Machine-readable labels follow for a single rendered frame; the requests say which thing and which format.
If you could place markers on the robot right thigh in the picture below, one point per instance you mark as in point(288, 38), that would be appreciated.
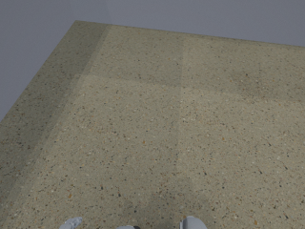
point(192, 223)

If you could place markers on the left robot hand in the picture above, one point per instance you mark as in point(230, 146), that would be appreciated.
point(71, 223)

